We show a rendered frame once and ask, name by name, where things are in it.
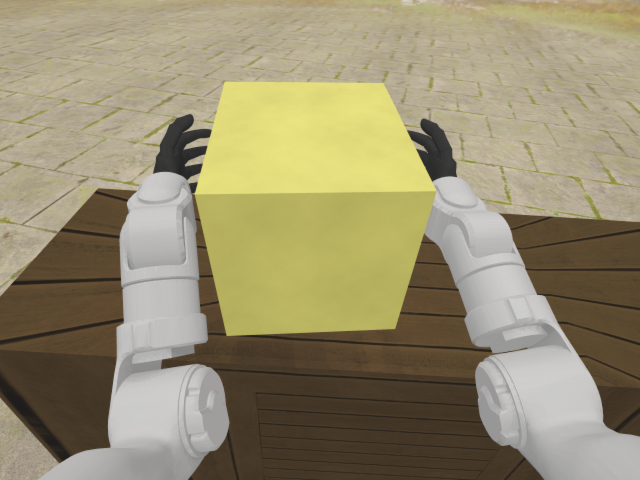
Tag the left robot upper arm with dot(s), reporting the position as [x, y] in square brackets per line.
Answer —
[162, 424]

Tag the robot right forearm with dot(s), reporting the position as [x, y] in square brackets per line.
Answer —
[503, 309]

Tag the left robot hand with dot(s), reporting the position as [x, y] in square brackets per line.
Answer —
[172, 157]

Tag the carton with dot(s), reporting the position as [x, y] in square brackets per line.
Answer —
[313, 202]

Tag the robot left forearm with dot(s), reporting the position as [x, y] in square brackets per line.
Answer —
[159, 274]

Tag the right robot hand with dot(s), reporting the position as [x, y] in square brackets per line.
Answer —
[438, 161]

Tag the right robot upper arm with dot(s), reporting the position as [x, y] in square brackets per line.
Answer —
[542, 402]

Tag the pedestal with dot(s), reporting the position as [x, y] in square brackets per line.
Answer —
[392, 404]

